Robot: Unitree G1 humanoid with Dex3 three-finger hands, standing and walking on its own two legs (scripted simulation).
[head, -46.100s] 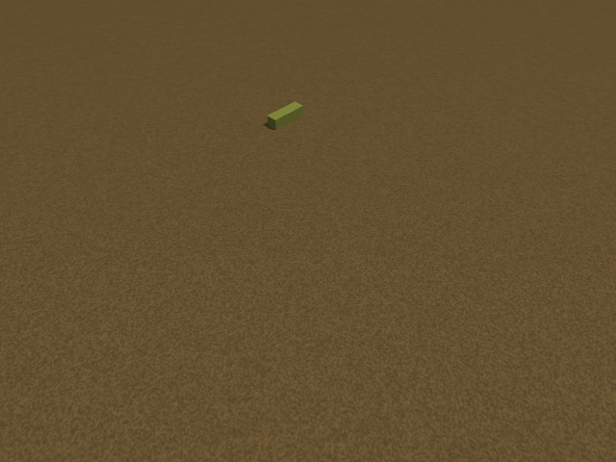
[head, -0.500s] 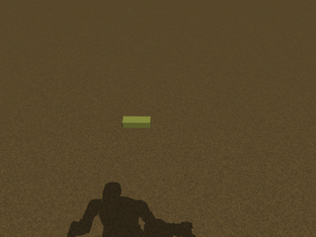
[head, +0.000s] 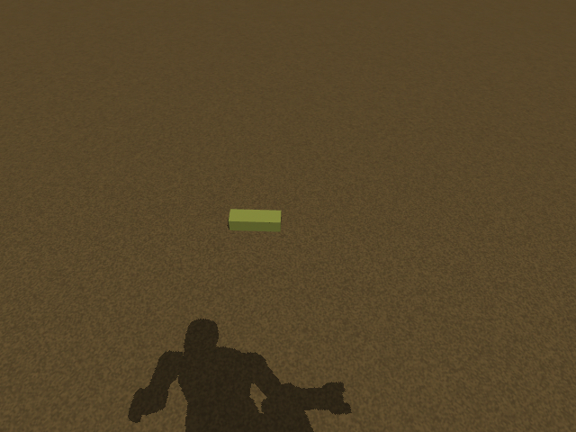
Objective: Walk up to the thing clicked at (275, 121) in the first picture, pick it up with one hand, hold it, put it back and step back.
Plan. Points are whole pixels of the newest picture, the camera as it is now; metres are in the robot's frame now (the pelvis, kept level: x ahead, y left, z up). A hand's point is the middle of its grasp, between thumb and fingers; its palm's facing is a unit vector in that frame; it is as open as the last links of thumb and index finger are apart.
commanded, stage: step back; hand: left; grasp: from above
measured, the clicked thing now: (255, 220) +1.08 +0.18 -0.73
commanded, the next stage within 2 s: stand in 0.22 s
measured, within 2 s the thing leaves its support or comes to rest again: neither
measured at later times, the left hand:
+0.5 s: hand out of the picture +0.11 +0.25 -0.14, palm faces -0.03 -0.94 -0.33, open 7.4 cm
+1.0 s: hand out of the picture +0.06 +0.25 -0.14, palm faces -0.02 -0.94 -0.35, open 7.4 cm
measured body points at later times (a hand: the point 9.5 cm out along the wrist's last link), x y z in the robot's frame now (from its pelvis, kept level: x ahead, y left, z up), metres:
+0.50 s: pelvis +0.01 +0.00 +0.02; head +0.02 +0.00 +0.47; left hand +0.11 +0.29 -0.11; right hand +0.10 -0.30 -0.11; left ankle +0.02 +0.12 -0.73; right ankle -0.01 -0.13 -0.73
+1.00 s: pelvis -0.01 +0.00 +0.02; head +0.00 -0.01 +0.47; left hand +0.06 +0.30 -0.11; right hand +0.07 -0.30 -0.12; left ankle +0.02 +0.12 -0.73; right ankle -0.01 -0.13 -0.73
